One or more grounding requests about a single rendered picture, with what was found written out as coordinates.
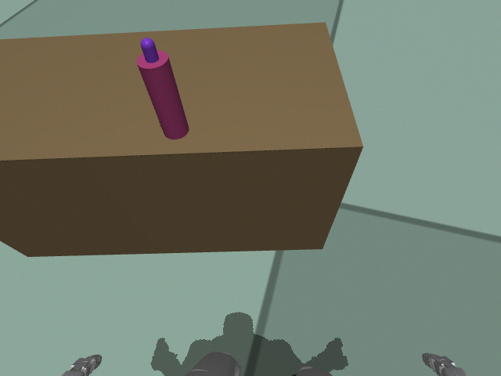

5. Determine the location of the left robot hand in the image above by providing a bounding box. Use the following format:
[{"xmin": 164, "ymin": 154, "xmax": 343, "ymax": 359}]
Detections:
[{"xmin": 62, "ymin": 355, "xmax": 102, "ymax": 376}]

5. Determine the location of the bottle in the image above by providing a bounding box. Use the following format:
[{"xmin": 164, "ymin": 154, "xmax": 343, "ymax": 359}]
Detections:
[{"xmin": 136, "ymin": 38, "xmax": 189, "ymax": 139}]

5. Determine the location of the right robot hand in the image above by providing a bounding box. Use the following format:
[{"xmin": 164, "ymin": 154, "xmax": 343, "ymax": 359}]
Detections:
[{"xmin": 422, "ymin": 353, "xmax": 468, "ymax": 376}]

